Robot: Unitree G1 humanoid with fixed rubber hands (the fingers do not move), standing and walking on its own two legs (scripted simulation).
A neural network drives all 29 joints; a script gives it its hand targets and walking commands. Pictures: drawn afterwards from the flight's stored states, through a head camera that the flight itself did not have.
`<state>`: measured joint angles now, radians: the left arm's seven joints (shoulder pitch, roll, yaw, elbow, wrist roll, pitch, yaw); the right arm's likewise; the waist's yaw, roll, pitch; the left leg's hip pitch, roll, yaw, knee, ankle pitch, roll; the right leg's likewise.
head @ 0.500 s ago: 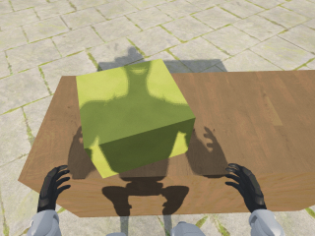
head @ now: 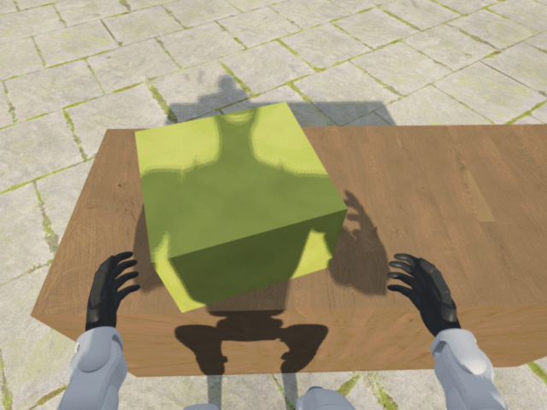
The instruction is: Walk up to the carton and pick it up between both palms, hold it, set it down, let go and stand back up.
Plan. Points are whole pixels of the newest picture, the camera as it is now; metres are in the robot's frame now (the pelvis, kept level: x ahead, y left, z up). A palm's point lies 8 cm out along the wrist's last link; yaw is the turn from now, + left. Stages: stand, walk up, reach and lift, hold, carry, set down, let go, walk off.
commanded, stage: reach and lift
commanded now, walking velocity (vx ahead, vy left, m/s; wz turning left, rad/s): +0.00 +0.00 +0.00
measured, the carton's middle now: (236, 202) +0.47 +0.07 -0.04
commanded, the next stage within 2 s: none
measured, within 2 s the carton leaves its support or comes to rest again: neither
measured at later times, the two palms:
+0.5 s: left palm (105, 258) +0.31 +0.25 +0.03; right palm (427, 252) +0.32 -0.23 +0.03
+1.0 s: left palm (108, 211) +0.38 +0.25 +0.05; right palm (414, 194) +0.40 -0.21 +0.07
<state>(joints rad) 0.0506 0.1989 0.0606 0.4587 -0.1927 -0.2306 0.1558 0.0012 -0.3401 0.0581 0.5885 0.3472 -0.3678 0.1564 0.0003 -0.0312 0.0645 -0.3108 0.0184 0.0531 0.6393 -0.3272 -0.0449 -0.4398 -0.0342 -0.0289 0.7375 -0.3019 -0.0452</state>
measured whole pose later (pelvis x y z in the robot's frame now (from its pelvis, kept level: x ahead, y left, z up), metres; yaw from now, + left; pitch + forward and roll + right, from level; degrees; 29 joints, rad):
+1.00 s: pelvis +0.02 +0.00 +0.01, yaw +0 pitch +6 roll +2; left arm -0.44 0.27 0.18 0.62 -0.19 0.03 0.11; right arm -0.52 -0.40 0.10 0.69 0.43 -0.12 0.13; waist 0.00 -0.03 0.03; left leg -0.36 0.03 0.05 0.56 -0.29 -0.04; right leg -0.48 -0.02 -0.03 0.64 -0.26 -0.04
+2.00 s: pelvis -0.01 +0.01 -0.03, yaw +0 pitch +30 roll +1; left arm -0.77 0.31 0.00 1.18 -0.32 -0.36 0.12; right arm -0.82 -0.41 0.19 1.10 0.48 -0.30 0.13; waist 0.02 -0.03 -0.19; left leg -1.00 0.05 0.03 0.77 -0.30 -0.04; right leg -1.06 -0.01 -0.05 0.73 -0.20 -0.04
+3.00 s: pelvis -0.01 +0.01 -0.03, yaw +0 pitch +33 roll +0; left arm -0.76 0.20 0.10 1.12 -0.30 -0.38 0.17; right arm -0.85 -0.30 0.09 1.10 0.30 -0.30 0.11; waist 0.03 -0.03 -0.26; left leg -1.07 0.05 0.03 0.81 -0.30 -0.04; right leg -1.13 -0.01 -0.05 0.76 -0.20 -0.04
